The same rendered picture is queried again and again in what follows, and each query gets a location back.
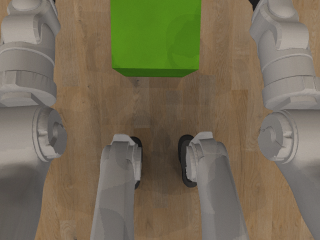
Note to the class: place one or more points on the robot left forearm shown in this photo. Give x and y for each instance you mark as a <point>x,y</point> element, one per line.
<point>27,53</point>

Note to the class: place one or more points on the left robot thigh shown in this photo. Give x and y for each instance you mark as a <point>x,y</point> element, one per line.
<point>113,217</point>

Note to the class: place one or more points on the right robot upper arm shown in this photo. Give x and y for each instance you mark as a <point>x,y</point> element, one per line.
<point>291,138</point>

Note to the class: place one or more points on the robot right hand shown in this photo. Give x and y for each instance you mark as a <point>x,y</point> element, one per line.
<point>254,3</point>

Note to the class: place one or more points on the left robot upper arm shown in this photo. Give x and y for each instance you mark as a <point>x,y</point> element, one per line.
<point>31,137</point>

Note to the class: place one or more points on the robot right forearm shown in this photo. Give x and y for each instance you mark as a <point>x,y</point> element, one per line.
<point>285,57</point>

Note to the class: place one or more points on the robot right foot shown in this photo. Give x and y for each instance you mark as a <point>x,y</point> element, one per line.
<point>183,142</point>

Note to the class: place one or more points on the carton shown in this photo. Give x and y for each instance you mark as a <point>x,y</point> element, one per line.
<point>155,38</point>

